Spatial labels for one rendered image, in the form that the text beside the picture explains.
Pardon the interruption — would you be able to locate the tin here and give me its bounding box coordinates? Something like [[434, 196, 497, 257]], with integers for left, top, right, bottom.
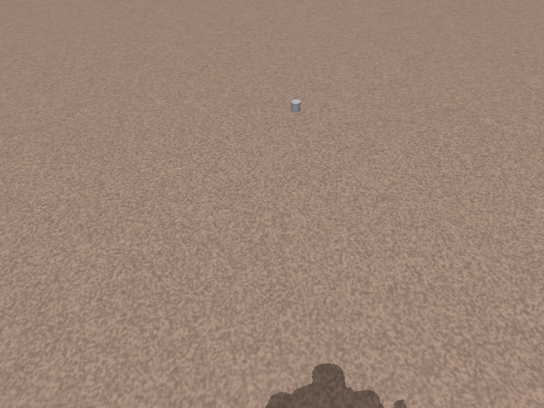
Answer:
[[291, 99, 300, 113]]

